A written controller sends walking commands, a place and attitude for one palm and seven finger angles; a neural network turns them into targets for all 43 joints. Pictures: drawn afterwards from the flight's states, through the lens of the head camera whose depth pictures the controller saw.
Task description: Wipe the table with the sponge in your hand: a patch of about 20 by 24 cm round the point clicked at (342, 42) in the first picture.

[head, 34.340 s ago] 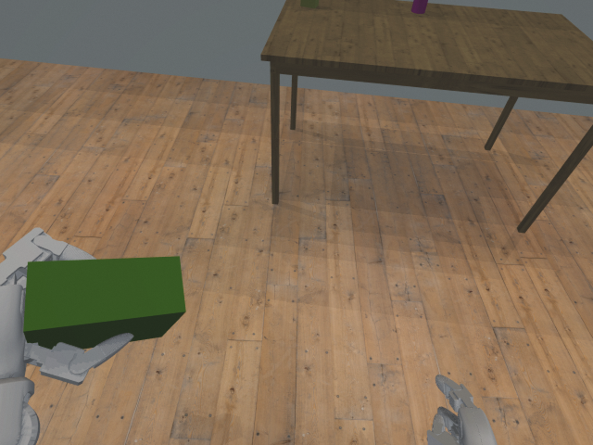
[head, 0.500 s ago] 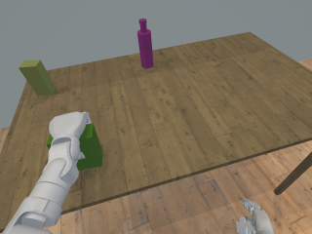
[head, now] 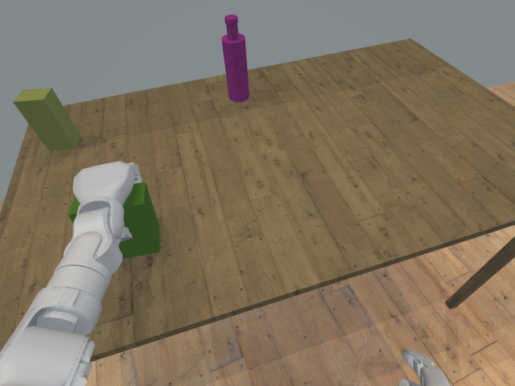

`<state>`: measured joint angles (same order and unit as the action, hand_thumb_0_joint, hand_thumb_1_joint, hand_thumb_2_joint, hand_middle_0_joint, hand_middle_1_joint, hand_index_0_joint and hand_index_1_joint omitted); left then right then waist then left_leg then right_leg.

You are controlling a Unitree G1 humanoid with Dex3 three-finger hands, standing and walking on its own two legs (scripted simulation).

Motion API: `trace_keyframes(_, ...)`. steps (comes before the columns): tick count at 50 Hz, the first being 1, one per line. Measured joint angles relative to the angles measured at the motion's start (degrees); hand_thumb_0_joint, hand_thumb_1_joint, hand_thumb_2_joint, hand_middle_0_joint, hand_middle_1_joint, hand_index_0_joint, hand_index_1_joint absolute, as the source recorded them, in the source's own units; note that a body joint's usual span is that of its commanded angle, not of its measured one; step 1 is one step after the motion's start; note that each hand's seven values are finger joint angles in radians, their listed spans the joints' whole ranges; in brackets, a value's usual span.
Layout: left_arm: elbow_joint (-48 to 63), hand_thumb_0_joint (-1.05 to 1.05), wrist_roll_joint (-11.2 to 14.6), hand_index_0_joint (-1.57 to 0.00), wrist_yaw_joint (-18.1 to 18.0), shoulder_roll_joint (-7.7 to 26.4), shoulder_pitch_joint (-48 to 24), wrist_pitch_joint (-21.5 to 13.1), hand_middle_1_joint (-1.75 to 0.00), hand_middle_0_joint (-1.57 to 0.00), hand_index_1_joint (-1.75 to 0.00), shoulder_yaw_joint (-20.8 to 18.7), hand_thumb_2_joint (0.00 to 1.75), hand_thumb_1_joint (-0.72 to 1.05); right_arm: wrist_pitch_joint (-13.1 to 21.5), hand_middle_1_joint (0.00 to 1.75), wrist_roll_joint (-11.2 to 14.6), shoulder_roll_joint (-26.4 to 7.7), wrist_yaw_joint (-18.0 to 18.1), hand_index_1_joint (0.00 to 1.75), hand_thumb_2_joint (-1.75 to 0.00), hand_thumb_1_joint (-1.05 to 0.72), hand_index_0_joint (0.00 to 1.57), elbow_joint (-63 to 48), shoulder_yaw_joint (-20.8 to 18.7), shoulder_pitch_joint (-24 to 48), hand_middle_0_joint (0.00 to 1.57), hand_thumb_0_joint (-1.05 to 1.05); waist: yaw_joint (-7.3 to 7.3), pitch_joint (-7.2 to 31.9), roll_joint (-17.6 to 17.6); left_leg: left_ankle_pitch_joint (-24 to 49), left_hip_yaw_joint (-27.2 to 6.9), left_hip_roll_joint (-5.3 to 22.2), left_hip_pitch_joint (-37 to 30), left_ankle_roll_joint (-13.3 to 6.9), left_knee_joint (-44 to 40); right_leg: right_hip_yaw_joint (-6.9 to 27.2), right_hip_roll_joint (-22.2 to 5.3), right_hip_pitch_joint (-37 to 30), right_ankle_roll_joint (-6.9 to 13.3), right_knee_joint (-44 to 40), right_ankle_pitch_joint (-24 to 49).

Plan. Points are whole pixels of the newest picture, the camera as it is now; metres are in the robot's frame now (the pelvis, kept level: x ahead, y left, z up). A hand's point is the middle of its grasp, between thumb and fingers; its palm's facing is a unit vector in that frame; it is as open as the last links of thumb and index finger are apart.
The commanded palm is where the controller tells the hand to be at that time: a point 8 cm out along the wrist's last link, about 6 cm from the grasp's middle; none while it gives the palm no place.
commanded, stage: wipe forward along the middle lane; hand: left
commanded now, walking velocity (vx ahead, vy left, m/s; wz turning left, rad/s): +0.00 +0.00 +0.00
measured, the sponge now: (123, 231) +0.37 +0.29 +0.01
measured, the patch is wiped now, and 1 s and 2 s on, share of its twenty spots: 0.95 0.95 0.95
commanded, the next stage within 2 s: slide back across to the first lane in 0.26 s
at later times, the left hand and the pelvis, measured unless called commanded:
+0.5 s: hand (115, 186) +0.42 +0.30 +0.07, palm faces -0.10 -0.01 -1.00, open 10.1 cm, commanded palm +0.39 +0.31 +0.11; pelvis +0.00 +0.01 +0.00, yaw +0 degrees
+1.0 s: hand (76, 191) +0.40 +0.36 +0.07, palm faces -0.10 -0.04 -0.99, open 10.1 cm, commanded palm +0.37 +0.37 +0.12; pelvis +0.03 +0.02 +0.00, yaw +0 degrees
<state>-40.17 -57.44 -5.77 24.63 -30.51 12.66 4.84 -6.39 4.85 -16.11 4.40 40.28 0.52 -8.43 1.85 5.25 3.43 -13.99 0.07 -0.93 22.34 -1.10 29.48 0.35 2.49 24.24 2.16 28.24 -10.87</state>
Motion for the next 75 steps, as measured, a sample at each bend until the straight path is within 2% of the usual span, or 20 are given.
trace_keyframes(9, -4.95, 0.01, -1.10, -0.80, -1.08, -0.09, -4.34, -0.45, -1.30, -0.76, -1.28, 0.32, 1.07, -0.56, -0.56, 0.30, -0.03, 0.48, -0.20, 0.30, -0.90, -0.90, 0.20, -0.35, 0.25, 0.31, 0.20, 0.01, -0.45, 0.47, -0.69, -0.15, -0.26, -0.43, 1.62, -0.36, 0.89, -0.28, -0.44, 1.31, -0.38, 0.54, -0.13)
trace_keyframes(20, -12.74, 0.01, -2.59, -0.80, -1.62, 2.13, -11.56, -1.41, -1.30, -0.76, -1.28, -0.31, 1.07, -0.56, -0.55, 0.30, -0.25, 0.66, -0.01, 0.30, -0.90, -0.90, 0.20, 0.00, 0.41, -1.08, 0.20, 0.01, -2.22, 0.44, -1.29, -0.34, -0.39, -0.52, 4.83, -0.53, 2.31, -0.47, -0.53, 4.22, -0.56, 1.41, -0.10)
trace_keyframes(26, -13.19, 0.02, -1.81, -0.80, -1.42, 3.90, -10.59, -2.57, -1.31, -0.75, -1.29, -2.96, 1.07, -0.56, -1.10, 0.30, -0.19, 0.31, 0.05, 0.30, -0.90, -0.90, 0.20, 0.23, 0.12, -3.08, 0.20, 0.01, -3.18, 0.35, -1.01, -0.65, 0.22, -0.16, 4.56, -0.65, 1.99, 0.18, -0.16, 4.02, -0.66, 0.75, 0.05)
trace_keyframes(32, -9.49, 0.02, -1.59, -0.78, -1.95, 5.03, -6.03, -3.99, -1.33, -0.74, -1.31, -5.82, 1.07, -0.54, -1.64, 0.30, -0.18, -0.14, -0.26, 0.30, -0.90, -0.90, 0.20, 0.45, -0.47, -4.60, 0.20, 0.01, -3.38, 0.12, -0.82, -0.90, 0.83, 0.06, 2.22, -0.81, 0.70, 0.86, 0.09, 1.87, -0.75, -0.58, 0.07)
trace_keyframes(37, -7.41, 0.02, -0.96, -0.76, -1.64, 6.09, -4.03, -3.74, -1.35, -0.72, -1.33, -6.60, 1.07, -0.53, -1.64, 0.30, 0.10, -0.50, -0.56, 0.30, -0.90, -0.90, 0.20, 0.53, -0.52, -4.09, 0.20, 0.01, -3.24, -0.55, -1.03, -1.03, 0.83, 0.02, 0.45, -0.93, -0.18, 0.92, 0.06, 0.04, -0.83, -1.56, -0.03)
trace_keyframes(43, -5.58, 0.01, -0.91, -0.75, 0.37, 7.95, -2.45, -3.82, -1.36, -0.71, -1.34, -7.09, 1.06, -0.52, -1.36, 0.30, 0.18, -0.86, -0.72, 0.30, -0.90, -0.90, 0.20, -0.28, -0.51, -2.37, 0.20, 0.01, -2.60, -1.05, -1.08, -1.13, 0.70, -0.18, -0.90, -1.18, -1.03, 0.86, -0.13, -1.47, -1.04, -2.63, -0.10)
trace_keyframes(51, -0.79, 0.01, 0.18, -0.74, 2.84, 8.98, 1.40, -5.94, -1.36, -0.70, -1.36, -7.91, 1.06, -0.52, -0.90, 0.30, -0.11, -0.81, -0.87, 0.30, -0.90, -0.90, 0.20, -1.56, -0.89, -0.74, 0.20, 0.01, -0.88, -0.91, -1.00, -1.83, 0.25, -0.59, -1.95, -1.68, -1.25, 0.48, -0.54, -3.02, -1.49, -3.50, -0.67)
trace_keyframes(58, 4.08, 0.01, 0.76, -0.73, 3.25, 9.53, 5.48, -8.02, -1.36, -0.70, -1.36, -9.69, 1.06, -0.51, -0.84, 0.30, -0.59, -0.27, -1.42, 0.30, -0.90, -0.90, 0.20, -2.23, -0.86, 0.34, 0.20, 0.01, 0.09, -0.98, -1.33, -2.47, 0.19, -0.92, -2.39, -2.08, -0.96, 0.45, -0.86, -3.74, -1.96, -3.69, -1.12)
trace_keyframes(67, 12.13, 0.00, 2.13, -0.71, 1.99, 7.57, 11.01, -4.84, -1.38, -0.68, -1.38, -8.33, 1.05, -0.49, -0.86, 0.30, -0.79, 0.11, -2.37, 0.30, -0.90, -0.90, 0.20, -2.53, -0.99, 0.49, 0.20, 0.01, 1.00, -1.08, -0.82, -2.61, -0.09, -1.71, -2.54, -2.78, -0.61, 0.17, -1.63, -4.32, -2.56, -3.83, -1.24)
trace_keyframes(75, 16.38, 0.00, 1.80, -0.70, 1.77, 5.89, 13.18, -1.60, -1.39, -0.67, -1.39, -6.17, 1.05, -0.49, -0.79, 0.30, -0.92, 0.75, -2.83, 0.30, -0.90, -0.90, 0.20, -2.54, -0.35, 0.84, 0.20, 0.01, 1.24, -1.30, -0.38, -2.42, -0.40, -2.31, -3.20, -3.13, -0.51, -0.16, -2.19, -5.07, -2.21, -3.57, -1.39)
